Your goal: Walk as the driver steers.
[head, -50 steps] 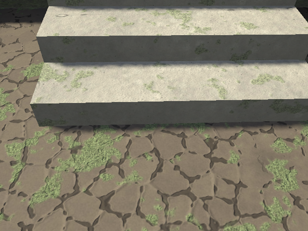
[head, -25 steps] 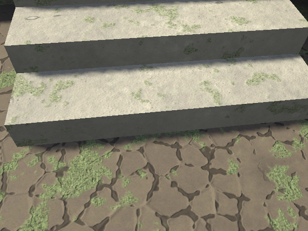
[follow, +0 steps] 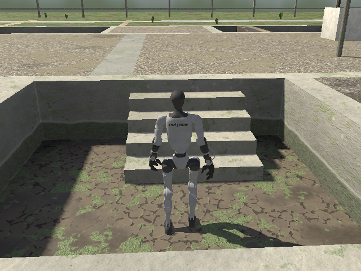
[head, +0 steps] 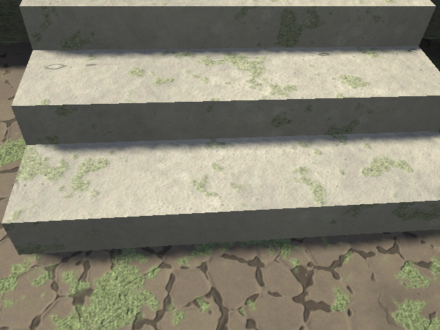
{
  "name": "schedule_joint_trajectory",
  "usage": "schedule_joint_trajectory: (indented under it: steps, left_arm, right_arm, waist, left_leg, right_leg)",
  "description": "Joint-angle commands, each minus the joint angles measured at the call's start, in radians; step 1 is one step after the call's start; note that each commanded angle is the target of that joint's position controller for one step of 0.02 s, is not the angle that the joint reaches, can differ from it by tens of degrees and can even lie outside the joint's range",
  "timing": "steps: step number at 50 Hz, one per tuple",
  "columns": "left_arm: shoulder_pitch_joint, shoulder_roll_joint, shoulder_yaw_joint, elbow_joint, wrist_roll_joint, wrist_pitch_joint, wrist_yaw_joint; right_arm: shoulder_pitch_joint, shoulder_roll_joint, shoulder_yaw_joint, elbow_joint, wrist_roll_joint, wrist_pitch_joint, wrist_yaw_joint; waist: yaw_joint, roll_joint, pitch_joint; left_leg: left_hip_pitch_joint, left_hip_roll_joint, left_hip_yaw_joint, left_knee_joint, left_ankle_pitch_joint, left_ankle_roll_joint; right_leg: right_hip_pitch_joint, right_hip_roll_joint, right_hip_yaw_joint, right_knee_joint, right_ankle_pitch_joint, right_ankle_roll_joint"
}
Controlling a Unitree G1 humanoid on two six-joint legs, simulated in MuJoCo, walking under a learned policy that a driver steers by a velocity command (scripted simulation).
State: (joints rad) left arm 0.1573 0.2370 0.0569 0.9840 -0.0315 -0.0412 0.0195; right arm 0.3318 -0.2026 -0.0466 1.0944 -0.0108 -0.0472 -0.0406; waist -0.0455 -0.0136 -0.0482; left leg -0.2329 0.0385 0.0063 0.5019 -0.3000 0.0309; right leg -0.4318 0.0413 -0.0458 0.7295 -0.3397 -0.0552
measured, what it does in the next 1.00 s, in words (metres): walks ahead: right foot, then left foot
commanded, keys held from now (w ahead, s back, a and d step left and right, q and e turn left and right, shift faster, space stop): w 0.20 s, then no key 0.80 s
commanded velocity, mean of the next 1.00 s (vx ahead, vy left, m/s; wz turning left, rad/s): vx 0.17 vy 0.00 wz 0.00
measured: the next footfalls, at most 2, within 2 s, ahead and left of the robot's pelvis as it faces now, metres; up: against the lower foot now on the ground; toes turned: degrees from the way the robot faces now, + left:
right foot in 0.30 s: +0.21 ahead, -0.16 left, +0.00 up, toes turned -3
left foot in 0.66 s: +0.28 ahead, +0.06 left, +0.00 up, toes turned +0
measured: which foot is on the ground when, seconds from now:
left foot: down 0.00-0.32, up 0.34-0.64, down 0.66-1.00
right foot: up 0.00-0.28, down 0.30-1.00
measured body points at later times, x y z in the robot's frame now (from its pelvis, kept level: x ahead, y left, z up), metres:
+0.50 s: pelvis +0.15 -0.07 +0.00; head +0.18 -0.08 +0.45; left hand +0.24 +0.18 -0.13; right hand +0.19 -0.34 -0.14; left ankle +0.14 +0.08 -0.67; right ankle +0.17 -0.16 -0.74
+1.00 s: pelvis +0.21 -0.06 +0.00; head +0.23 -0.06 +0.45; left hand +0.26 +0.19 -0.16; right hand +0.30 -0.31 -0.15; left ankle +0.24 +0.06 -0.74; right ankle +0.17 -0.16 -0.74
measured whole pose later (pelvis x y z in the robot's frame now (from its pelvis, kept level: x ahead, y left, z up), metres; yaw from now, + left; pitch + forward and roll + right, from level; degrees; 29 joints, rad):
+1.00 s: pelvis +0.21 -0.06 +0.00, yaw -1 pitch -1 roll +0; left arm 0.19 0.22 0.02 1.08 0.00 -0.01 0.02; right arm 0.12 -0.21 -0.06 1.05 0.00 -0.02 -0.03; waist 0.01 0.00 0.05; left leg -0.27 0.02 0.01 0.51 -0.23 0.00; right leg -0.14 0.01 -0.06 0.48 -0.32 -0.02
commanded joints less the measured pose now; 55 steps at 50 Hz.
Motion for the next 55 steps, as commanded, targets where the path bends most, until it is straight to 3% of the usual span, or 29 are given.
schedule_joint_trajectory:
  steps: [1,2,4,7,11,13,14,15,16,17,18,19,20,21,23,25,29,31,32,33,34,35,36,37,38,44,55]
  left_arm:
    - [-0.070,0.093,0.031,-0.062,0.010,-0.043,-0.011]
    - [-0.090,0.080,0.030,-0.062,0.012,-0.048,-0.015]
    - [-0.140,0.046,0.022,-0.071,0.010,-0.053,-0.021]
    - [-0.222,0.019,0.005,-0.093,0.004,-0.054,-0.030]
    - [-0.248,0.052,-0.001,-0.108,-0.002,-0.051,-0.041]
    - [-0.164,0.080,0.010,-0.084,0.004,-0.050,-0.039]
    - [-0.070,0.115,0.028,-0.057,0.005,-0.047,-0.031]
    - [0.055,0.172,0.047,-0.031,0.011,-0.046,-0.021]
    - [0.164,0.281,0.071,-0.014,0.032,-0.035,-0.014]
    - [0.234,0.271,0.065,0.016,0.029,-0.029,-0.019]
    - [0.163,0.211,0.043,-0.002,0.029,-0.035,-0.022]
    - [0.070,0.159,0.026,-0.027,0.031,-0.039,-0.026]
    - [0.000,0.130,0.016,-0.039,0.032,-0.043,-0.033]
    - [-0.032,0.100,0.007,-0.041,0.033,-0.046,-0.035]
    - [-0.041,0.072,-0.005,-0.022,0.053,-0.046,-0.031]
    - [-0.068,0.088,-0.007,-0.018,0.061,-0.044,-0.019]
    - [-0.051,0.137,0.000,-0.002,0.040,-0.026,-0.004]
    - [-0.057,0.117,-0.008,0.006,0.025,-0.018,-0.007]
    - [-0.022,0.096,-0.014,0.020,0.019,-0.018,-0.011]
    - [0.015,0.071,-0.023,0.030,0.030,-0.020,-0.015]
    - [0.072,0.066,-0.020,0.036,0.046,-0.023,-0.018]
    - [0.132,0.041,-0.024,0.048,0.045,-0.015,-0.011]
    - [0.085,0.069,-0.020,0.048,0.045,-0.005,-0.002]
    - [0.060,0.089,-0.016,0.046,0.038,0.003,0.004]
    - [0.058,0.084,-0.017,0.049,0.034,0.010,0.008]
    - [0.062,0.081,-0.018,0.062,0.035,0.015,0.006]
    - [0.076,0.076,-0.021,0.089,0.035,0.026,0.007]
  right_arm:
    - [0.053,-0.138,-0.030,-0.023,0.019,-0.052,0.005]
    - [0.064,-0.123,-0.027,-0.024,0.027,-0.055,0.010]
    - [0.087,-0.107,-0.023,-0.025,0.023,-0.055,0.013]
    - [0.123,-0.150,-0.034,-0.029,0.018,-0.050,0.011]
    - [0.150,-0.189,-0.050,-0.026,0.034,-0.041,0.018]
    - [0.132,-0.184,-0.051,-0.029,0.036,-0.029,0.017]
    - [0.115,-0.177,-0.049,-0.037,0.032,-0.028,0.016]
    - [0.090,-0.153,-0.041,-0.053,0.023,-0.031,0.016]
    - [0.116,-0.062,-0.017,-0.084,0.007,-0.044,0.008]
    - [0.136,-0.043,-0.009,-0.080,0.007,-0.058,0.007]
    - [0.133,-0.103,-0.027,-0.070,0.023,-0.059,0.011]
    - [0.094,-0.109,-0.030,-0.070,0.034,-0.054,0.014]
    - [0.072,-0.097,-0.033,-0.071,0.030,-0.044,0.007]
    - [0.057,-0.097,-0.041,-0.076,0.023,-0.031,-0.003]
    - [0.066,-0.057,-0.039,-0.077,0.017,-0.013,-0.010]
    - [0.031,-0.036,-0.032,-0.095,0.014,-0.005,-0.013]
    - [-0.061,-0.066,-0.027,-0.118,0.014,0.022,-0.009]
    - [-0.070,-0.079,-0.030,-0.113,0.008,0.034,-0.005]
    - [-0.085,-0.098,-0.034,-0.115,-0.003,0.037,-0.005]
    - [-0.093,-0.132,-0.039,-0.124,-0.009,0.038,-0.008]
    - [-0.119,-0.186,-0.046,-0.137,-0.002,0.038,-0.013]
    - [-0.158,-0.176,-0.046,-0.124,0.009,0.037,-0.009]
    - [-0.184,-0.128,-0.042,-0.127,0.018,0.034,0.000]
    - [-0.189,-0.106,-0.037,-0.126,0.011,0.029,0.003]
    - [-0.191,-0.107,-0.037,-0.121,0.005,0.023,0.005]
    - [-0.191,-0.113,-0.039,-0.094,0.012,0.016,0.004]
    - [-0.213,-0.114,-0.033,-0.064,0.012,0.033,0.002]
  waist:
    - [0.017,0.158,0.131]
    - [0.012,0.131,0.120]
    - [-0.002,0.133,0.102]
    - [-0.032,0.153,0.109]
    - [-0.035,0.174,0.134]
    - [0.021,0.166,0.108]
    - [0.066,0.149,0.057]
    - [0.121,0.090,-0.039]
    - [0.135,-0.153,-0.155]
    - [0.145,-0.280,-0.241]
    - [0.114,-0.172,-0.175]
    - [0.084,-0.118,-0.111]
    - [0.054,-0.068,-0.059]
    - [0.033,-0.063,-0.028]
    - [-0.001,-0.070,-0.019]
    - [-0.019,-0.086,-0.017]
    - [0.001,-0.088,-0.048]
    - [-0.015,-0.064,-0.020]
    - [-0.011,-0.038,0.007]
    - [0.008,0.005,0.017]
    - [0.071,0.092,0.029]
    - [0.107,0.177,0.020]
    - [0.074,0.142,0.059]
    - [0.060,0.105,0.066]
    - [0.059,0.094,0.061]
    - [0.053,0.052,0.005]
    - [0.053,0.012,0.041]
  left_leg:
    - [0.192,0.266,-0.404,-0.381,-0.235,0.157]
    - [0.213,0.251,-0.350,-0.380,-0.167,0.141]
    - [0.199,0.207,-0.250,-0.383,-0.054,0.125]
    - [0.146,0.184,-0.178,-0.383,0.008,0.129]
    - [0.112,0.207,-0.164,-0.331,0.045,0.140]
    - [0.095,0.191,-0.143,-0.235,0.220,0.106]
    - [0.077,0.159,-0.107,-0.134,0.385,0.078]
    - [-0.002,0.101,-0.039,0.055,0.408,0.031]
    - [-0.311,-0.020,0.071,0.389,0.157,-0.052]
    - [-0.408,-0.063,0.001,0.638,-0.307,-0.078]
    - [-0.426,-0.005,-0.073,0.776,-0.301,-0.069]
    - [-0.425,0.027,-0.058,0.790,-0.241,-0.056]
    - [-0.413,0.053,-0.042,0.737,-0.178,-0.049]
    - [-0.370,0.075,-0.044,0.670,-0.133,-0.043]
    - [-0.247,0.069,-0.039,0.555,-0.064,-0.041]
    - [-0.178,0.054,-0.029,0.371,-0.021,-0.052]
    - [-0.044,0.022,-0.010,0.144,0.103,-0.063]
    - [0.053,0.009,0.000,0.012,0.197,-0.039]
    - [0.092,0.020,-0.018,-0.063,0.256,-0.022]
    - [0.144,0.077,-0.076,-0.092,0.375,-0.005]
    - [0.174,0.123,-0.109,-0.061,0.488,0.028]
    - [0.105,0.120,-0.111,-0.061,0.330,0.065]
    - [0.041,0.080,-0.097,-0.076,0.238,0.047]
    - [0.038,0.060,-0.078,-0.076,0.249,0.026]
    - [0.052,0.048,-0.066,-0.063,0.302,0.012]
    - [0.105,0.037,-0.051,-0.023,0.435,0.017]
    - [0.087,0.019,-0.035,-0.033,0.359,0.007]
  right_leg:
    - [-0.375,-0.070,0.079,0.195,0.031,-0.016]
    - [-0.374,-0.086,0.072,0.176,0.071,-0.011]
    - [-0.306,-0.089,0.034,0.094,0.145,0.010]
    - [-0.180,-0.072,-0.009,-0.067,0.174,0.030]
    - [-0.049,-0.059,-0.031,-0.196,0.139,0.021]
    - [0.098,-0.034,-0.036,-0.271,0.202,0.001]
    - [0.230,-0.023,-0.029,-0.303,0.237,-0.018]
    - [0.424,-0.107,0.059,-0.294,0.359,-0.050]
    - [0.722,-0.324,0.329,-0.288,0.567,-0.161]
    - [0.737,-0.472,0.566,-0.387,0.729,-0.270]
    - [0.629,-0.453,0.478,-0.376,0.758,-0.266]
    - [0.523,-0.394,0.345,-0.377,0.782,-0.226]
    - [0.425,-0.340,0.260,-0.397,0.765,-0.193]
    - [0.346,-0.310,0.213,-0.419,0.765,-0.170]
    - [0.234,-0.269,0.142,-0.443,0.810,-0.168]
    - [0.191,-0.242,0.092,-0.438,0.853,-0.174]
    - [0.191,-0.252,0.109,-0.439,0.712,-0.174]
    - [0.145,-0.227,0.115,-0.427,0.466,-0.139]
    - [0.126,-0.194,0.119,-0.420,0.312,-0.100]
    - [0.101,-0.155,0.111,-0.399,0.159,-0.053]
    - [0.059,-0.083,0.065,-0.369,0.038,-0.017]
    - [0.113,-0.054,0.030,-0.389,0.023,0.000]
    - [0.153,-0.050,0.020,-0.379,0.047,0.014]
    - [0.150,-0.054,0.024,-0.368,0.071,0.013]
    - [0.154,-0.060,0.028,-0.359,0.108,0.009]
    - [0.216,-0.076,0.032,-0.326,0.273,0.014]
    - [0.226,-0.084,0.035,-0.333,0.249,0.018]
Keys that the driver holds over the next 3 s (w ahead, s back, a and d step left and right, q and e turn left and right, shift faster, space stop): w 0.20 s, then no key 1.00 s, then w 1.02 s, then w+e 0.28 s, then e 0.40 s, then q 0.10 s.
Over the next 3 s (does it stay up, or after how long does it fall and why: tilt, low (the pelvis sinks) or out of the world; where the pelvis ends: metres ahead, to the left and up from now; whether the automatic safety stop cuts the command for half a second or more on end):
stays up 0.95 0.00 0.17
